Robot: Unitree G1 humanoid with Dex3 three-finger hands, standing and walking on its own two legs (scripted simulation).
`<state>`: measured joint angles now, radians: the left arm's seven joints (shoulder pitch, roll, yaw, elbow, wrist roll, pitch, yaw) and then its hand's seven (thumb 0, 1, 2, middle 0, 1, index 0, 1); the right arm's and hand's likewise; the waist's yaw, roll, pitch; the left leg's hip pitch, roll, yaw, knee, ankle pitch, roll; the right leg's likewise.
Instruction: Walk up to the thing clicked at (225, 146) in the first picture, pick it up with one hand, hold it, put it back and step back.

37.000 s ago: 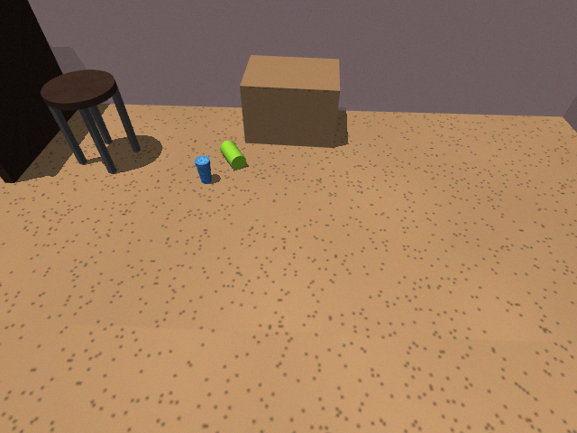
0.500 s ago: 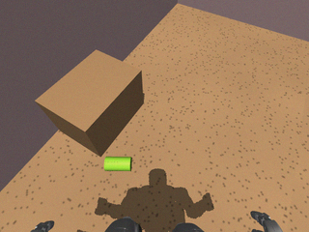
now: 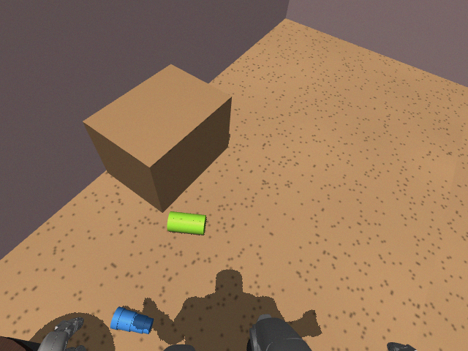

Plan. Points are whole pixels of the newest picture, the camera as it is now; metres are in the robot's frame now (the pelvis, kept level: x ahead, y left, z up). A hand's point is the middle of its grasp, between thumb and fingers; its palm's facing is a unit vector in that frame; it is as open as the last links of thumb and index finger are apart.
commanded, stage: step back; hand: left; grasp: from above
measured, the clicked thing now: (187, 223) +0.67 +0.16 -0.72
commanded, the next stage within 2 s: none
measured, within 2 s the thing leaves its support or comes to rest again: neither
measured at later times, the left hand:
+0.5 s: hand out of the picture -0.09 +0.22 -0.13, palm faces -0.06 -0.91 -0.41, open 7.4 cm
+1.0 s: hand out of the picture -0.23 +0.22 -0.15, palm faces -0.04 -0.93 -0.35, open 7.4 cm
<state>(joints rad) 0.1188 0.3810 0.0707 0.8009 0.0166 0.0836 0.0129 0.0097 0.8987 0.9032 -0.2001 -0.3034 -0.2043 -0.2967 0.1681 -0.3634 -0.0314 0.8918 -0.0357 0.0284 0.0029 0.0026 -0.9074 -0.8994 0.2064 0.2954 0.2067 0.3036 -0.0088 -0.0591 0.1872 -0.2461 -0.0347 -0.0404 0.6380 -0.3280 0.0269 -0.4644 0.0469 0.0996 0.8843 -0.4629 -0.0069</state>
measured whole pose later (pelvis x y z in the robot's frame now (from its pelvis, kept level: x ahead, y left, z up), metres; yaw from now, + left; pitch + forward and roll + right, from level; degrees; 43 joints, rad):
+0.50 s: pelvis -0.16 -0.04 +0.01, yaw -5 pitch -3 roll +3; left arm 0.26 0.34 0.07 0.85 0.04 0.06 -0.01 0.01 0.90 0.90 -0.20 -0.30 -0.21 -0.30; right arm 0.15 -0.41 -0.05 0.86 0.00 0.06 -0.02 0.00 -0.91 -0.90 0.21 0.30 0.21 0.30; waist 0.03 0.02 0.12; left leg -0.51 -0.10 -0.13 1.07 -0.45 0.00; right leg -0.25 -0.03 0.07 0.62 -0.32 -0.01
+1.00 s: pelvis -0.34 -0.04 +0.00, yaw -3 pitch -2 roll -1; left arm 0.17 0.40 0.07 0.82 0.01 0.06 0.01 0.01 0.90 0.90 -0.20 -0.30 -0.20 -0.30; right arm 0.13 -0.37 -0.04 0.83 -0.04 0.03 -0.01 0.00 -0.90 -0.90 0.21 0.30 0.21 0.30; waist 0.01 -0.05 0.15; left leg -0.37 0.04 0.00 0.57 -0.18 0.01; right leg -0.32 0.04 0.12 0.97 -0.50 0.03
